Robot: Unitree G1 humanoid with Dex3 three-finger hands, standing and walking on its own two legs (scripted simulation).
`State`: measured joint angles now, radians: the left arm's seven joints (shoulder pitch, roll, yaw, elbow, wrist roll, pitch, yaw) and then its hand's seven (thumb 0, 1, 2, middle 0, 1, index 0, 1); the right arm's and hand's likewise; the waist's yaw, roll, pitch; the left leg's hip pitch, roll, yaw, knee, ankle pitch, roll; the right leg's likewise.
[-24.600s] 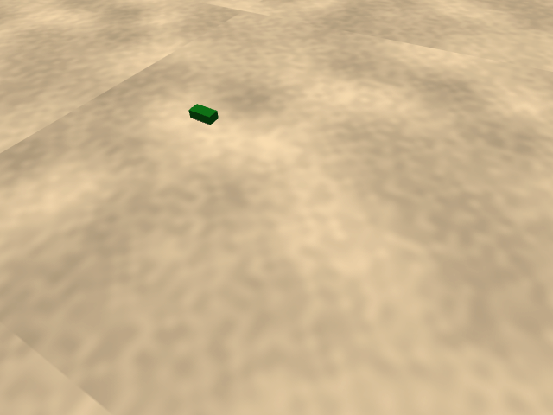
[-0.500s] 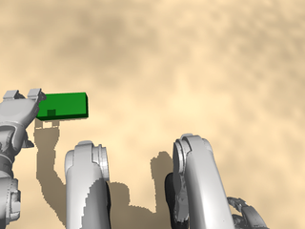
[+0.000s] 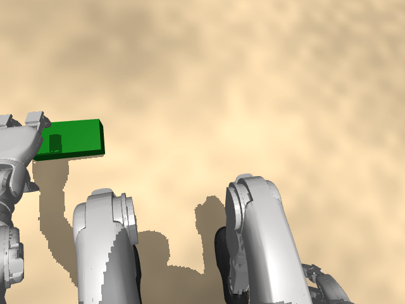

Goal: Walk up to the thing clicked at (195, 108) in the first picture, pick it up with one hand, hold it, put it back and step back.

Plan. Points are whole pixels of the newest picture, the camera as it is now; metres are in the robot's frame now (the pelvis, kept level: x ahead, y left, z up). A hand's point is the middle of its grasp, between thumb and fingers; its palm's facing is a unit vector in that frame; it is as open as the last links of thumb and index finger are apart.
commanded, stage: rise first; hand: left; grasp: from above
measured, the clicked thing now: (68, 140) +0.47 +0.30 -0.29
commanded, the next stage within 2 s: approach in 1.74 s
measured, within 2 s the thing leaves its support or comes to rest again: neither
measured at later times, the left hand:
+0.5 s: hand (32, 157) +0.40 +0.33 -0.18, palm faces -0.46 -0.08 -0.89, open 14.2 cm
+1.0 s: hand (31, 148) +0.42 +0.33 -0.19, palm faces -0.46 -0.08 -0.88, open 14.3 cm
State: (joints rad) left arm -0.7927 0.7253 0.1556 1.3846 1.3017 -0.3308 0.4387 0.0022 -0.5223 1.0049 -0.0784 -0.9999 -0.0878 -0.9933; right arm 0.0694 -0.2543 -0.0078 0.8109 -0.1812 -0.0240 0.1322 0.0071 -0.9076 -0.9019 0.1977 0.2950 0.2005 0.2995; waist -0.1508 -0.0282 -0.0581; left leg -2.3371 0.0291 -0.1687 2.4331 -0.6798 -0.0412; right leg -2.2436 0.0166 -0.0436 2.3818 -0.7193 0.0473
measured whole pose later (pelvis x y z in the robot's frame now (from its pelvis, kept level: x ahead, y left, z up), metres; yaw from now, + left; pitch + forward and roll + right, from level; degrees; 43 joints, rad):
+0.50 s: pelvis +0.00 +0.00 -0.01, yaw -1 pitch +32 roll -8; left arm -0.84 0.75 0.14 1.46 1.32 -0.32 0.47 0.00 -0.56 1.05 -0.08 -1.00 -0.08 -1.01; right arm 0.06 -0.26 0.02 0.81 -0.20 -0.03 0.14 0.01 -0.91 -0.90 0.20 0.30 0.20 0.30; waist -0.18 -0.04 -0.05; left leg -2.35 0.02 -0.18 2.46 -0.68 -0.04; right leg -2.25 0.02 -0.05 2.40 -0.72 0.05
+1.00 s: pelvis +0.00 +0.00 -0.01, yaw -2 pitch +32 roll -8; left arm -0.88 0.82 0.16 1.48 1.32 -0.32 0.44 0.00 -0.57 1.06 -0.08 -1.00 -0.07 -1.02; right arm 0.09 -0.26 0.07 0.79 -0.21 -0.04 0.15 0.01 -0.91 -0.90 0.20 0.30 0.20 0.30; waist -0.21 -0.04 -0.02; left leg -2.36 0.02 -0.20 2.48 -0.68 -0.04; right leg -2.26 0.03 -0.06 2.40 -0.71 0.06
